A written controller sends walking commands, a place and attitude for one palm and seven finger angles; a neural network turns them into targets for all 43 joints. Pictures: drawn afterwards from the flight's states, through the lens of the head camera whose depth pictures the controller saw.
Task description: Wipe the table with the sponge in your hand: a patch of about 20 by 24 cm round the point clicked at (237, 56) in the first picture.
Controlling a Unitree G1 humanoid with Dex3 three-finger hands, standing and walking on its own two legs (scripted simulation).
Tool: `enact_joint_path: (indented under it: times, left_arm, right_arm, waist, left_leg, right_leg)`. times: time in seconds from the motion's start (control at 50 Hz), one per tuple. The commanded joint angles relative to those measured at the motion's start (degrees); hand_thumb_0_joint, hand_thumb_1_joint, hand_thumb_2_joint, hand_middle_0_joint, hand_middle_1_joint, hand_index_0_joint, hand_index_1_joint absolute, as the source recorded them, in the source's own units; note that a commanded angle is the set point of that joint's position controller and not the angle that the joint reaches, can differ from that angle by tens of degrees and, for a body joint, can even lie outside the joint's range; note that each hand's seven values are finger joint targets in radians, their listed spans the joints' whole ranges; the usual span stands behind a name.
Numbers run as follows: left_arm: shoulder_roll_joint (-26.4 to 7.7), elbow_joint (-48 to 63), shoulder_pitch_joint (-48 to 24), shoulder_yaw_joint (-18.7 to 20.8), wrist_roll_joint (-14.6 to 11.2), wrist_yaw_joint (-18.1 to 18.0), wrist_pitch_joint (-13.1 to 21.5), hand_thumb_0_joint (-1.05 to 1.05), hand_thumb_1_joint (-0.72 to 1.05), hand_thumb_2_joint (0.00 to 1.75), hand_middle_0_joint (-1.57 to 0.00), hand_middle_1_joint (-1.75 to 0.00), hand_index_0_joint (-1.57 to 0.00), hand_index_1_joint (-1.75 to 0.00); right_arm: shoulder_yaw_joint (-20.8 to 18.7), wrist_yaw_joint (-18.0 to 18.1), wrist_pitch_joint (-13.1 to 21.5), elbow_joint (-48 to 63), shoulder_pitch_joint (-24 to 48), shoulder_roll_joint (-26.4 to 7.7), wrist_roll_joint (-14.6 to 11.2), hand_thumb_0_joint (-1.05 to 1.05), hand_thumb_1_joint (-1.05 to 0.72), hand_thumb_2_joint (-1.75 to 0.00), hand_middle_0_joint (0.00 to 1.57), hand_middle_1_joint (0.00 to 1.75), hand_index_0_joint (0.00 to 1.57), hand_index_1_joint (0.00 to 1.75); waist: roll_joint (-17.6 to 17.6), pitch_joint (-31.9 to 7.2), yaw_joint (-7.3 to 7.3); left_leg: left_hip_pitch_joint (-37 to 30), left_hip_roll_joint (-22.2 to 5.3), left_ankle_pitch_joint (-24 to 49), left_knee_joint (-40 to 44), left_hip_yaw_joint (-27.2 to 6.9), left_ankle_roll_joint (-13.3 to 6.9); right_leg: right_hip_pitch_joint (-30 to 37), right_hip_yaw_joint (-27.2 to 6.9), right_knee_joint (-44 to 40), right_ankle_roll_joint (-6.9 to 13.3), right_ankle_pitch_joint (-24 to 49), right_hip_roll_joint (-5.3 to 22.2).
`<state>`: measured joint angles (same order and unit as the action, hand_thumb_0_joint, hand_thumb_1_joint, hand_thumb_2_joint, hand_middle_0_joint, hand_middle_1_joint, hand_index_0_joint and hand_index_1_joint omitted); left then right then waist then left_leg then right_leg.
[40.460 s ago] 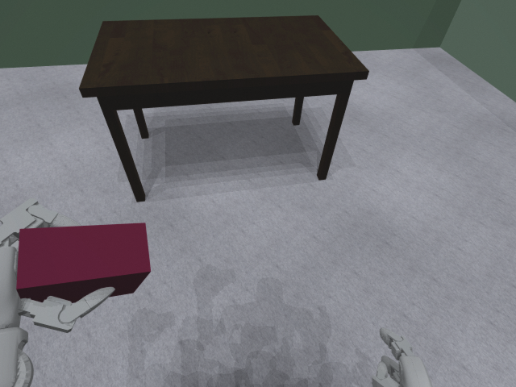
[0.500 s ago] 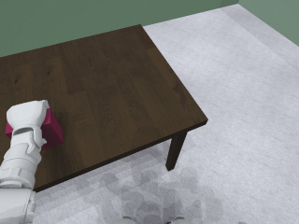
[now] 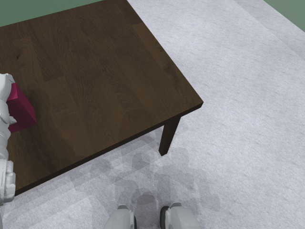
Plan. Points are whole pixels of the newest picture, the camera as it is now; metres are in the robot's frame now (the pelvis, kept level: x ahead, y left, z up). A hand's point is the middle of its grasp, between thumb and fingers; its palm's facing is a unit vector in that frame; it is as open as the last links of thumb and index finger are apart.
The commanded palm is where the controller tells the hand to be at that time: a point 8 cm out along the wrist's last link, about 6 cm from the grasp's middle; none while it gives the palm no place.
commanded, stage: wipe forward along the middle lane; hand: left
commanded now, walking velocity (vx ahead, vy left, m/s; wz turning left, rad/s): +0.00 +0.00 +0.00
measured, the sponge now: (8, 115) +0.41 +0.40 -0.02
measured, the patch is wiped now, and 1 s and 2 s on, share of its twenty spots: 1.00 1.00 1.00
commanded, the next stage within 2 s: slide back across to the first lane in 0.56 s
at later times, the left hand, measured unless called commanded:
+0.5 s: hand out of the picture +0.48 +0.42 +0.02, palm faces -0.18 +0.03 -0.98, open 9.6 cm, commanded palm +0.48 +0.39 +0.04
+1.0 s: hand out of the picture +0.49 +0.44 +0.03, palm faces -0.16 -0.03 -0.99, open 9.6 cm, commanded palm +0.48 +0.44 +0.07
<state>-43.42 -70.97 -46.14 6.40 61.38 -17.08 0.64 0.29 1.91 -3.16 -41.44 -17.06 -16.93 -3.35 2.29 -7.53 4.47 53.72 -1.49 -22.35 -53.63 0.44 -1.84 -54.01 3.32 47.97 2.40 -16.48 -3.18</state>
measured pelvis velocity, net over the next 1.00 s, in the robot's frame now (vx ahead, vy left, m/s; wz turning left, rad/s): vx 0.04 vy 0.04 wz -0.02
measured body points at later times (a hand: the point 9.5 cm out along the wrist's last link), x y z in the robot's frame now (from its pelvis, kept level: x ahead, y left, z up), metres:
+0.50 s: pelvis +0.03 +0.03 +0.00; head +0.17 +0.05 +0.42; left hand +0.48 +0.41 +0.08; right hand +0.06 -0.25 -0.12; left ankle +0.02 +0.10 -0.68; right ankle +0.05 -0.10 -0.68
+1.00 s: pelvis +0.04 +0.04 +0.01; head +0.19 +0.06 +0.43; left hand +0.50 +0.44 +0.08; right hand +0.04 -0.25 -0.11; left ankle +0.02 +0.10 -0.68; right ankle +0.05 -0.10 -0.68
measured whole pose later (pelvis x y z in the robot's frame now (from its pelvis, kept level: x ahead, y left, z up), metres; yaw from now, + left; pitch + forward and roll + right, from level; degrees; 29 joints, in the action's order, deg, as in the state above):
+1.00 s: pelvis +0.04 +0.04 +0.01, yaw -1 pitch +25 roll -5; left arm -50.3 -69.3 -50.0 12.7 63.6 -11.4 3.2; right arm 1.7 0.6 -11.4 -39.6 -18.1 -16.8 -2.9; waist 1.4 -6.0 6.6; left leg 53.0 -0.9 -25.2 -52.8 1.2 -4.3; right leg -52.2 2.2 44.7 -0.2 -17.9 -2.9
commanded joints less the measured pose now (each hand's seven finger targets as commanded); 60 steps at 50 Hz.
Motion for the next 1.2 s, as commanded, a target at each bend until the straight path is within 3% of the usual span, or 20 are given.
enact_joint_path:
  times: [0.0, 0.1, 0.14, 0.26, 0.32, 0.4, 0.42, 0.5, 0.52, 0.62, 0.7, 0.74, 0.84, 0.9, 0.94, 1.04, 1.1, 1.12, 1.14, 1.18]
  left_arm:
    - [-14.72, 3.17, -11.58, 0.41, 1.57, -0.25, -1.01, 0.00, 0.10, 1.30, -1.20, -1.60, -1.20, -1.60]
    - [-13.48, 3.52, -13.18, -0.68, 1.59, 0.39, -0.50, 0.00, 0.10, 1.30, -1.20, -1.60, -1.20, -1.60]
    - [-15.76, 3.32, -14.65, 0.74, 1.90, 0.46, -0.48, 0.00, 0.10, 1.30, -1.20, -1.60, -1.20, -1.60]
    - [-16.18, 2.37, -15.30, 0.47, 2.64, 1.40, -1.14, 0.00, 0.10, 1.30, -1.20, -1.60, -1.20, -1.60]
    - [-14.75, 3.28, -17.04, -0.60, 3.10, 2.13, -1.05, 0.00, 0.10, 1.30, -1.20, -1.60, -1.20, -1.60]
    - [-13.64, 3.03, -15.12, -0.45, 2.43, 2.49, -0.90, 0.00, 0.10, 1.30, -1.20, -1.60, -1.20, -1.60]
    - [-13.10, 4.05, -16.75, -0.75, 2.37, 2.69, -0.58, 0.00, 0.10, 1.30, -1.20, -1.60, -1.20, -1.60]
    - [-14.64, 3.14, -17.60, -0.24, 2.50, 2.62, -0.64, 0.00, 0.10, 1.30, -1.20, -1.60, -1.20, -1.60]
    - [-14.79, 3.61, -18.81, -0.12, 2.56, 2.70, -0.52, 0.00, 0.10, 1.30, -1.20, -1.60, -1.20, -1.60]
    - [-15.00, 3.00, -21.78, -1.23, 3.53, 3.32, -1.12, 0.00, 0.10, 1.30, -1.20, -1.60, -1.20, -1.60]
    - [-18.89, 3.59, -19.16, 1.38, 2.91, 4.48, -1.03, 0.00, 0.10, 1.30, -1.20, -1.60, -1.20, -1.60]
    - [-21.38, 5.56, -20.05, 2.67, 3.25, 5.06, -0.35, 0.00, 0.10, 1.30, -1.20, -1.60, -1.20, -1.60]
    - [-25.51, 7.81, -16.19, 6.58, 3.29, 5.05, 0.70, 0.00, 0.10, 1.30, -1.20, -1.60, -1.20, -1.60]
    - [-27.19, 5.94, -15.62, 7.11, 3.32, 4.70, 0.42, 0.00, 0.10, 1.30, -1.20, -1.60, -1.20, -1.60]
    - [-30.49, 7.02, -15.54, 9.29, 3.54, 4.65, 0.88, 0.00, 0.10, 1.30, -1.20, -1.60, -1.20, -1.60]
    - [-29.89, 7.68, -14.64, 8.48, 4.13, 5.39, 1.60, 0.00, 0.10, 1.30, -1.20, -1.60, -1.20, -1.60]
    - [-29.65, 7.29, -13.34, 8.47, 3.75, 6.32, 2.47, 0.00, 0.10, 1.30, -1.20, -1.60, -1.20, -1.60]
    - [-28.07, 9.40, -14.66, 7.51, 3.69, 6.78, 3.34, 0.00, 0.10, 1.30, -1.20, -1.60, -1.20, -1.60]
    - [-28.70, 9.11, -11.83, 8.58, 3.29, 7.08, 3.95, 0.00, 0.10, 1.30, -1.20, -1.60, -1.20, -1.60]
    - [-28.14, 9.57, -11.80, 8.32, 3.04, 7.36, 4.84, 0.00, 0.10, 1.30, -1.20, -1.60, -1.20, -1.60]
  right_arm:
    - [-3.06, 0.52, 0.53, 3.59, -6.96, -9.97, 0.24, 0.00, -0.90, -0.90, 0.20, 0.30, 0.20, 0.30]
    - [-3.04, 0.40, -0.22, 3.53, -7.98, -10.00, 0.37, 0.00, -0.90, -0.90, 0.20, 0.30, 0.20, 0.30]
    - [-2.97, 0.39, -0.59, 3.14, -8.39, -10.25, 0.36, 0.00, -0.90, -0.90, 0.20, 0.30, 0.20, 0.30]
    - [-2.91, 0.24, -1.92, 3.02, -9.52, -10.47, 0.51, 0.00, -0.90, -0.90, 0.20, 0.30, 0.20, 0.30]
    - [-3.10, 0.11, -2.51, 2.85, -10.02, -10.33, 0.73, 0.00, -0.90, -0.90, 0.20, 0.30, 0.20, 0.30]
    - [-3.29, 0.05, -3.57, 2.91, -10.51, -10.29, 0.83, 0.00, -0.90, -0.90, 0.20, 0.30, 0.20, 0.30]
    - [-3.42, 0.09, -3.73, 2.71, -10.74, -10.26, 0.97, 0.00, -0.90, -0.90, 0.20, 0.30, 0.20, 0.30]
    - [-3.18, 0.07, -4.58, 2.81, -10.89, -10.56, 0.86, 0.00, -0.90, -0.90, 0.20, 0.30, 0.20, 0.30]
    - [-3.26, 0.00, -4.58, 2.64, -10.87, -10.58, 1.03, 0.00, -0.90, -0.90, 0.20, 0.30, 0.20, 0.30]
    - [-3.10, -0.01, -5.27, 2.44, -11.69, -10.69, 1.16, 0.00, -0.90, -0.90, 0.20, 0.30, 0.20, 0.30]
    - [-2.67, 0.02, -6.21, 3.23, -11.75, -10.88, 0.91, 0.00, -0.90, -0.90, 0.20, 0.30, 0.20, 0.30]
    - [-2.64, 0.08, -6.58, 3.18, -11.99, -11.03, 0.92, 0.00, -0.90, -0.90, 0.20, 0.30, 0.20, 0.30]
    - [-2.84, -0.36, -7.61, 3.30, -11.90, -11.50, 1.10, 0.00, -0.90, -0.90, 0.20, 0.30, 0.20, 0.30]
    - [-2.48, -0.56, -8.13, 3.44, -11.03, -11.89, 0.79, 0.00, -0.90, -0.90, 0.20, 0.30, 0.20, 0.30]
    - [-2.43, -0.77, -8.43, 3.28, -10.83, -12.22, 0.93, 0.00, -0.90, -0.90, 0.20, 0.30, 0.20, 0.30]
    - [-2.89, -0.88, -8.89, 3.10, -10.94, -12.21, 0.74, 0.00, -0.90, -0.90, 0.20, 0.30, 0.20, 0.30]
    - [-3.08, -0.65, -9.24, 3.05, -10.97, -12.23, 0.60, 0.00, -0.90, -0.90, 0.20, 0.30, 0.20, 0.30]
    - [-3.45, -0.46, -9.16, 2.85, -11.08, -12.03, 0.73, 0.00, -0.90, -0.90, 0.20, 0.30, 0.20, 0.30]
    - [-3.47, -0.56, -9.27, 2.70, -11.21, -11.98, 0.66, 0.00, -0.90, -0.90, 0.20, 0.30, 0.20, 0.30]
    - [-3.62, -0.36, -9.70, 2.73, -11.01, -11.98, 0.69, 0.00, -0.90, -0.90, 0.20, 0.30, 0.20, 0.30]
  waist:
    - [-2.03, -18.38, 1.38]
    - [-1.08, -18.03, 1.98]
    - [-0.51, -18.59, 2.08]
    - [0.04, -19.63, 2.40]
    - [2.40, -19.60, 2.78]
    - [-0.28, -20.22, 2.97]
    - [0.96, -20.42, 3.20]
    - [-0.13, -19.47, 3.44]
    - [1.95, -19.54, 3.46]
    - [2.97, -19.47, 4.39]
    - [1.58, -21.62, 2.87]
    - [4.09, -23.45, 2.29]
    - [4.19, -25.53, 0.32]
    - [1.88, -22.02, 0.77]
    - [4.56, -23.25, -0.64]
    - [6.68, -23.59, -0.34]
    - [4.58, -22.73, -0.18]
    - [7.11, -23.62, 0.36]
    - [8.19, -23.69, -1.03]
    - [6.34, -22.60, -0.21]
  left_leg:
    - [-4.81, 1.96, 1.67, 6.43, -0.57, -2.46]
    - [-6.61, 1.71, 4.36, 6.30, -1.18, -2.30]
    - [-7.57, 1.52, 5.45, 6.11, -1.44, -2.34]
    - [-9.67, 1.43, 10.34, 5.57, -1.93, -2.13]
    - [-12.49, 0.95, 13.72, 5.79, -2.80, -1.80]
    - [-13.77, 0.65, 16.80, 5.01, -2.95, -1.65]
    - [-14.46, 0.50, 18.64, 4.97, -3.36, -1.47]
    - [-13.46, 0.59, 16.87, 4.97, -3.40, -1.51]
    - [-14.45, 0.40, 18.61, 5.02, -3.53, -1.39]
    - [-15.95, 0.02, 19.54, 5.00, -4.45, -0.98]
    - [-14.47, 0.65, 18.25, 5.24, -3.70, -1.33]
    - [-16.38, 0.51, 20.74, 5.38, -4.00, -1.13]
    - [-18.53, 0.61, 24.03, 5.84, -3.90, -1.19]
    - [-15.04, 1.17, 19.70, 6.69, -3.03, -1.72]
    - [-16.52, 1.18, 21.67, 7.13, -3.17, -1.51]
    - [-20.23, 0.90, 25.99, 7.29, -3.54, -1.08]
    - [-20.33, 0.79, 26.15, 7.40, -3.84, -1.08]
    - [-22.87, 0.33, 29.31, 7.28, -4.14, -0.71]
    - [-23.80, 0.35, 30.82, 7.04, -4.30, -0.35]
    - [-23.67, 0.20, 31.27, 6.78, -4.25, -0.35]
  right_leg:
    - [17.23, -4.32, -7.82, 0.09, -0.24, -0.46]
    - [15.00, -3.14, -7.05, 0.28, 1.85, -0.86]
    - [14.36, -2.88, -6.67, 0.36, 2.26, -0.96]
    - [13.75, -2.25, -5.99, 0.49, 6.20, -1.15]
    - [11.72, -1.48, -5.40, 0.90, 7.27, -1.22]
    - [11.44, -1.11, -5.40, 0.68, 9.10, -1.49]
    - [10.85, -0.99, -4.86, 0.87, 10.03, -1.42]
    - [10.37, -0.85, -5.07, 0.81, 8.17, -1.54]
    - [9.79, -0.86, -4.86, 1.00, 9.02, -1.44]
    - [7.79, -0.37, -4.74, 1.13, 7.76, -1.54]
    - [11.83, -0.71, -5.02, 0.96, 8.42, -1.71]
    - [12.43, -0.71, -4.64, 1.12, 9.63, -1.61]
    - [15.55, -0.89, -5.06, 1.12, 11.82, -1.74]
    - [17.23, -1.42, -6.25, 0.80, 10.86, -1.55]
    - [18.37, -1.44, -5.91, 1.08, 11.89, -1.33]
    - [17.83, -1.13, -6.39, 1.22, 13.57, -1.51]
    - [17.79, -0.96, -6.98, 1.21, 13.30, -1.71]
    - [16.61, -0.85, -6.69, 1.35, 14.43, -1.67]
    - [16.29, -0.65, -6.54, 1.46, 13.98, -1.80]
    - [15.86, -0.66, -6.94, 1.36, 14.23, -2.01]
